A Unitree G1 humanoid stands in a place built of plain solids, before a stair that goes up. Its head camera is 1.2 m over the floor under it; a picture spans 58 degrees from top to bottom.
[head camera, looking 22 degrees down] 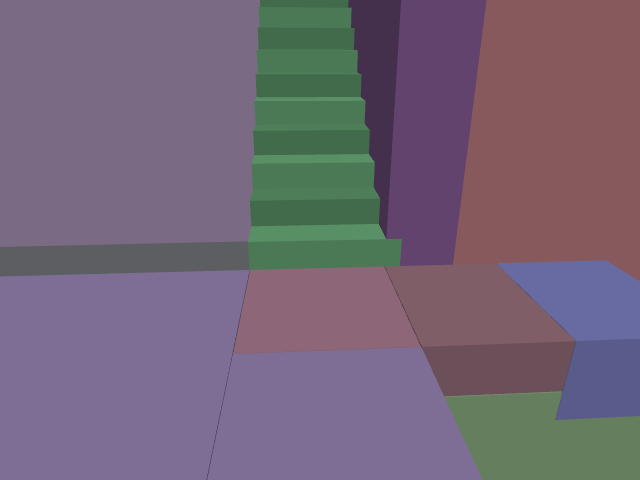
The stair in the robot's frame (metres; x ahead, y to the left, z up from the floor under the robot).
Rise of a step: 0.19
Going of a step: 0.26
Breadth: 0.96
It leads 3 degrees to the left of straight ahead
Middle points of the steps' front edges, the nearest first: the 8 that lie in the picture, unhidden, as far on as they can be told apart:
2.50 -0.04 0.19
2.75 -0.02 0.38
3.00 0.00 0.57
3.26 0.01 0.75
3.51 0.03 0.94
3.77 0.04 1.13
4.02 0.06 1.32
4.28 0.07 1.51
